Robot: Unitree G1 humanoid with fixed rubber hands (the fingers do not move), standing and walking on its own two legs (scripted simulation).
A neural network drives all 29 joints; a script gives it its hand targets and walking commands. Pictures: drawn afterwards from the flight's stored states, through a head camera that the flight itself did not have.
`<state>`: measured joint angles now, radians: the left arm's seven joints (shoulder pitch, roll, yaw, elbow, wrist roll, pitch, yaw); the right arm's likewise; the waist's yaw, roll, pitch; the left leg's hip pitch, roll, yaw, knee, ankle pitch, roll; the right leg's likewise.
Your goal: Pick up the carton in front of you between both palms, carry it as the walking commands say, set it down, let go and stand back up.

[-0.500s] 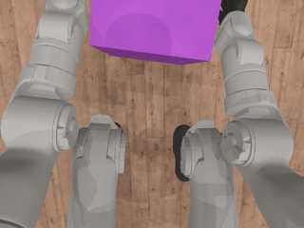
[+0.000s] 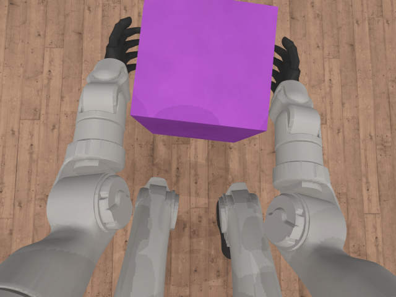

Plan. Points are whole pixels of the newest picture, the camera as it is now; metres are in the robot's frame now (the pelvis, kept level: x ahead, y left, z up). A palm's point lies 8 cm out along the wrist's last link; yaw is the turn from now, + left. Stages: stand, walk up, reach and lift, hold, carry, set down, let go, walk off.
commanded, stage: reach and lift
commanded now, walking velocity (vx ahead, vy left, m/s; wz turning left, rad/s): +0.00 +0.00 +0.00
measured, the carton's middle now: (201, 84) +0.51 +0.02 -0.14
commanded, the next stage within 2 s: none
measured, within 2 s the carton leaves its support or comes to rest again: neither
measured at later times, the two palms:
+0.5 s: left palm (82, 44) +0.46 +0.17 +0.08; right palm (349, 66) +0.46 -0.13 +0.09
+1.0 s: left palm out of the picture +0.41 +0.16 +0.24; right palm out of the picture +0.42 -0.14 +0.24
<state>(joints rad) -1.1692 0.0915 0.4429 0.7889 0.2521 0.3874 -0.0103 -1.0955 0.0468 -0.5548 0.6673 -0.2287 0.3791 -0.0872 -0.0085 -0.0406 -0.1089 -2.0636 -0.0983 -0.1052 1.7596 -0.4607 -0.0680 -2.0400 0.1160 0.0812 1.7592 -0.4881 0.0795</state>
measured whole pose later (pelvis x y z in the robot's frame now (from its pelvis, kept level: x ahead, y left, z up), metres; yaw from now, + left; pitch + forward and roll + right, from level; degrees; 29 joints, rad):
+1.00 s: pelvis +0.10 +0.00 +0.26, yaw +2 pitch +12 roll +0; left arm -0.34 -0.12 0.30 0.54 0.21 0.37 0.02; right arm -0.33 0.15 -0.31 0.51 -0.20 0.37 -0.05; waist -0.01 -0.02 -0.13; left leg -0.62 -0.06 -0.15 0.72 -0.31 -0.03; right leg -0.60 0.06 0.14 0.73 -0.34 0.02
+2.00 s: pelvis +0.11 +0.00 +0.29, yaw +2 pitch -4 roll +0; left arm -0.23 -0.15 0.22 0.29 0.26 0.67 0.00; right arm -0.24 0.15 -0.22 0.29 -0.27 0.67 0.00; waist 0.00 -0.01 0.01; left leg -0.10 -0.04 -0.14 0.37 -0.19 -0.02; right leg -0.09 0.03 0.14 0.37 -0.21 0.01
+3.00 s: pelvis +0.10 +0.00 +0.29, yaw +2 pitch -7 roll +0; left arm -0.27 -0.15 0.23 0.24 0.27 0.75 -0.01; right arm -0.27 0.15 -0.23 0.23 -0.27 0.75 0.01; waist 0.00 -0.01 0.03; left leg -0.07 -0.03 -0.14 0.37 -0.19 -0.02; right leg -0.05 0.04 0.13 0.37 -0.21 0.01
